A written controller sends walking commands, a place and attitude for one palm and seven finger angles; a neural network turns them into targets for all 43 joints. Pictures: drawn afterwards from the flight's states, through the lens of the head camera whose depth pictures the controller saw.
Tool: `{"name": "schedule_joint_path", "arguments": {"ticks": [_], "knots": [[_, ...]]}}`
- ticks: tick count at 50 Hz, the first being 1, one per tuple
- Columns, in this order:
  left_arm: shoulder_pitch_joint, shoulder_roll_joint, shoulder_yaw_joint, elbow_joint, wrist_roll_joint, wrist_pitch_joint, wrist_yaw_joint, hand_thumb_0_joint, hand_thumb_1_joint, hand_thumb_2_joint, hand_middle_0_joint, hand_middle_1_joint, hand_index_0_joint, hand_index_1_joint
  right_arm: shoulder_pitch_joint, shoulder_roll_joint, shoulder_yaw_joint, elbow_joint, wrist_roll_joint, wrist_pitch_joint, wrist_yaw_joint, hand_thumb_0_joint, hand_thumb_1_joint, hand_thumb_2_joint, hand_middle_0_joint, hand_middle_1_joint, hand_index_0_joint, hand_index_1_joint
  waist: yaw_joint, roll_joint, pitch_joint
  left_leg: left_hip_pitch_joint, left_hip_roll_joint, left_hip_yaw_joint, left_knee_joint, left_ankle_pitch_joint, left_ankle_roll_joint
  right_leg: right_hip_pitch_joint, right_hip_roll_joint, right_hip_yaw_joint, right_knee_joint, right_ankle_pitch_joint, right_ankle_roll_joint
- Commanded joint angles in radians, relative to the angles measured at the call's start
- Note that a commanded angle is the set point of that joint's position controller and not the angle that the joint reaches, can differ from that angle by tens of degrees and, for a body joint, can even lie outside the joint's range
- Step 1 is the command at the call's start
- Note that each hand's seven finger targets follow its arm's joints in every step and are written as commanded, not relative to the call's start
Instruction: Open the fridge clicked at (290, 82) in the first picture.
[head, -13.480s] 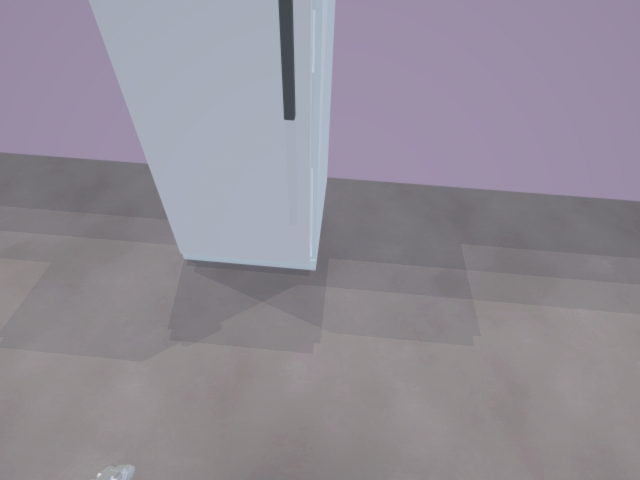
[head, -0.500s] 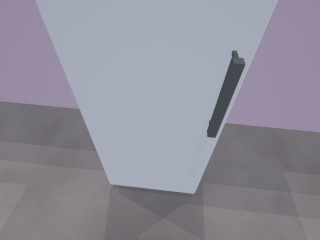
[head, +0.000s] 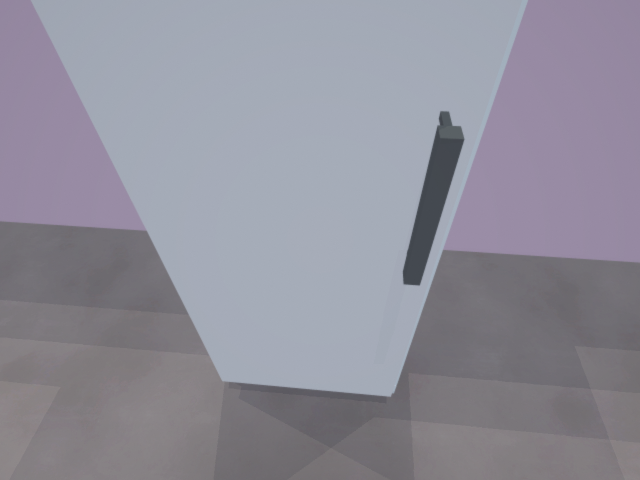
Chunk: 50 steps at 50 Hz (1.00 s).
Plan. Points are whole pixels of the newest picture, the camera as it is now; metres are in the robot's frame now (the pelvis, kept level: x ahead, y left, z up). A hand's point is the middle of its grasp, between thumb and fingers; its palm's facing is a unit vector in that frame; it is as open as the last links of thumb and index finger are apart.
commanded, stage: look again from close up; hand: right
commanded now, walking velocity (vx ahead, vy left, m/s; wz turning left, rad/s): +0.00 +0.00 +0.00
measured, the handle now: (425, 208) +0.45 -0.12 +0.10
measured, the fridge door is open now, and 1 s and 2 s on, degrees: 0 0 0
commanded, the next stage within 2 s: raise the hand to about handle height in 1.56 s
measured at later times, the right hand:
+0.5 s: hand out of the picture -0.03 -0.15 -0.18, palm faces +0.00 +0.98 -0.17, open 7.4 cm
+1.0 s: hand out of the picture -0.01 -0.15 -0.17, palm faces +0.00 +0.98 -0.19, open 7.4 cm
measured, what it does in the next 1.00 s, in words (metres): stands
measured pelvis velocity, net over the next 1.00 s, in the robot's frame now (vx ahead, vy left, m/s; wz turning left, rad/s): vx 0.00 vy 0.02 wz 0.00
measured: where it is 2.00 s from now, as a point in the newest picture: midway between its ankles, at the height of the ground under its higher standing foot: outside the picture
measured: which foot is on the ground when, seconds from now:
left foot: down 0.00-1.00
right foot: down 0.00-1.00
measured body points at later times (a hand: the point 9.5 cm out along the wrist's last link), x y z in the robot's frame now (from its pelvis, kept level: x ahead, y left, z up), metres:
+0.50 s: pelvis +0.00 +0.01 +0.00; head +0.00 +0.00 +0.45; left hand +0.01 +0.24 -0.15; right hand -0.03 -0.21 -0.16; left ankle -0.04 +0.16 -0.74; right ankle +0.05 -0.05 -0.74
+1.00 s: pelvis +0.00 +0.02 +0.00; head +0.01 +0.02 +0.45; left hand +0.01 +0.25 -0.15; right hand -0.01 -0.20 -0.16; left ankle -0.04 +0.16 -0.74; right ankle +0.05 -0.05 -0.74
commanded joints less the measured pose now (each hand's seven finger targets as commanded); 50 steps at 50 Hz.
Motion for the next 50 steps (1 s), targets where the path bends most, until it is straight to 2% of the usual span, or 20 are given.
{"name": "schedule_joint_path", "arguments": {"ticks": [1, 10, 12, 15, 17, 20, 28, 30, 31, 35, 36, 42, 45, 50], "knots": [[0.036, 0.125, 0.024, -0.035, -0.005, -0.01, 0.005, 0.0, 0.9, 0.9, -0.2, -0.3, -0.2, -0.3, 0.09, -0.089, -0.017, -0.022, -0.003, -0.015, -0.006, 0.0, -0.9, -0.9, 0.2, 0.3, 0.2, 0.3, -0.008, -0.027, 0.024, -0.095, 0.03, -0.023, -0.068, 0.076, 0.069, 0.086, -0.179, 0.222, -0.152, -0.034, 0.04], [0.031, 0.125, 0.024, -0.014, -0.005, -0.004, 0.002, 0.0, 0.9, 0.9, -0.2, -0.3, -0.2, -0.3, 0.095, -0.09, -0.014, -0.004, 0.001, -0.013, -0.004, 0.0, -0.9, -0.9, 0.2, 0.3, 0.2, 0.3, -0.004, -0.032, 0.049, -0.102, 0.035, -0.027, -0.086, 0.051, 0.07, 0.071, -0.177, 0.224, -0.183, -0.119, 0.046], [0.031, 0.122, 0.024, -0.01, -0.007, -0.004, 0.002, 0.0, 0.9, 0.9, -0.2, -0.3, -0.2, -0.3, 0.094, -0.091, -0.014, -0.003, -0.001, -0.016, -0.005, 0.0, -0.9, -0.9, 0.2, 0.3, 0.2, 0.3, -0.004, -0.006, 0.047, -0.094, 0.04, -0.035, -0.098, 0.062, 0.072, 0.069, -0.169, 0.214, -0.166, -0.095, 0.046], [0.032, 0.12, 0.023, -0.002, -0.006, -0.003, 0.001, 0.0, 0.9, 0.9, -0.2, -0.3, -0.2, -0.3, 0.093, -0.091, -0.012, 0.002, 0.002, -0.016, -0.004, 0.0, -0.9, -0.9, 0.2, 0.3, 0.2, 0.3, -0.002, -0.012, 0.055, -0.108, 0.041, -0.039, -0.103, 0.05, 0.071, 0.076, -0.169, 0.212, -0.169, -0.103, 0.048], [0.033, 0.116, 0.023, 0.0, -0.008, -0.003, 0.001, 0.0, 0.9, 0.9, -0.2, -0.3, -0.2, -0.3, 0.091, -0.094, -0.012, 0.002, 0.0, -0.019, -0.005, 0.0, -0.9, -0.9, 0.2, 0.3, 0.2, 0.3, -0.002, 0.006, 0.06, -0.104, 0.046, -0.046, -0.115, 0.067, 0.073, 0.078, -0.164, 0.197, -0.148, -0.062, 0.048], [0.037, 0.114, 0.022, 0.009, -0.006, -0.002, 0.001, 0.0, 0.9, 0.9, -0.2, -0.3, -0.2, -0.3, 0.09, -0.09, -0.011, 0.004, 0.003, -0.018, -0.005, 0.0, -0.9, -0.9, 0.2, 0.3, 0.2, 0.3, -0.001, -0.013, 0.062, -0.112, 0.043, -0.046, -0.114, 0.045, 0.074, 0.078, -0.166, 0.204, -0.16, -0.09, 0.051], [0.039, 0.108, 0.02, 0.021, -0.006, -0.003, 0.001, 0.0, 0.9, 0.9, -0.2, -0.3, -0.2, -0.3, 0.089, -0.093, -0.012, 0.007, 0.003, -0.021, -0.005, 0.0, -0.9, -0.9, 0.2, 0.3, 0.2, 0.3, -0.003, -0.018, 0.062, -0.109, 0.046, -0.05, -0.122, 0.053, 0.076, 0.081, -0.165, 0.193, -0.152, -0.065, 0.055], [0.039, 0.107, 0.021, 0.021, -0.004, -0.002, 0.002, 0.0, 0.9, 0.9, -0.2, -0.3, -0.2, -0.3, 0.085, -0.088, -0.013, 0.007, 0.004, -0.018, -0.004, 0.0, -0.9, -0.9, 0.2, 0.3, 0.2, 0.3, -0.003, -0.023, 0.075, -0.119, 0.04, -0.048, -0.118, 0.036, 0.077, 0.071, -0.167, 0.203, -0.167, -0.1, 0.055], [0.039, 0.104, 0.022, 0.023, -0.006, -0.003, 0.002, 0.0, 0.9, 0.9, -0.2, -0.3, -0.2, -0.3, 0.093, -0.089, -0.013, 0.004, 0.001, -0.02, -0.005, 0.0, -0.9, -0.9, 0.2, 0.3, 0.2, 0.3, -0.007, -0.01, 0.072, -0.107, 0.042, -0.049, -0.124, 0.052, 0.077, 0.072, -0.167, 0.199, -0.156, -0.076, 0.053], [0.041, 0.105, 0.021, 0.026, -0.004, -0.005, 0.003, 0.0, 0.9, 0.9, -0.2, -0.3, -0.2, -0.3, 0.082, -0.09, -0.016, 0.007, 0.005, -0.021, -0.004, 0.0, -0.9, -0.9, 0.2, 0.3, 0.2, 0.3, -0.004, -0.029, 0.053, -0.106, 0.043, -0.053, -0.121, 0.056, 0.078, 0.087, -0.168, 0.195, -0.157, -0.061, 0.056], [0.04, 0.103, 0.022, 0.027, -0.006, -0.005, 0.003, 0.0, 0.9, 0.9, -0.2, -0.3, -0.2, -0.3, 0.085, -0.091, -0.015, 0.007, 0.002, -0.022, -0.005, 0.0, -0.9, -0.9, 0.2, 0.3, 0.2, 0.3, -0.007, -0.008, 0.063, -0.105, 0.042, -0.054, -0.125, 0.067, 0.077, 0.086, -0.167, 0.192, -0.145, -0.045, 0.055], [0.039, 0.109, 0.023, 0.029, -0.005, -0.005, 0.004, 0.0, 0.9, 0.9, -0.2, -0.3, -0.2, -0.3, 0.069, -0.095, -0.017, 0.006, 0.003, -0.022, -0.004, 0.0, -0.9, -0.9, 0.2, 0.3, 0.2, 0.3, -0.002, -0.006, 0.068, -0.109, 0.041, -0.057, -0.127, 0.058, 0.078, 0.085, -0.167, 0.192, -0.151, -0.044, 0.057], [0.036, 0.113, 0.025, 0.027, -0.004, -0.004, 0.004, 0.0, 0.9, 0.9, -0.2, -0.3, -0.2, -0.3, 0.072, -0.095, -0.018, 0.007, 0.004, -0.02, -0.003, 0.0, -0.9, -0.9, 0.2, 0.3, 0.2, 0.3, -0.005, -0.019, 0.074, -0.114, 0.039, -0.054, -0.125, 0.043, 0.078, 0.078, -0.172, 0.202, -0.171, -0.089, 0.057], [0.034, 0.114, 0.026, 0.028, -0.004, -0.006, 0.004, 0.0, 0.9, 0.9, -0.2, -0.3, -0.2, -0.3, 0.067, -0.1, -0.02, 0.005, 0.005, -0.023, -0.002, 0.0, -0.9, -0.9, 0.2, 0.3, 0.2, 0.3, -0.004, -0.012, 0.052, -0.108, 0.044, -0.059, -0.131, 0.057, 0.08, 0.101, -0.17, 0.192, -0.155, -0.047, 0.058]]}}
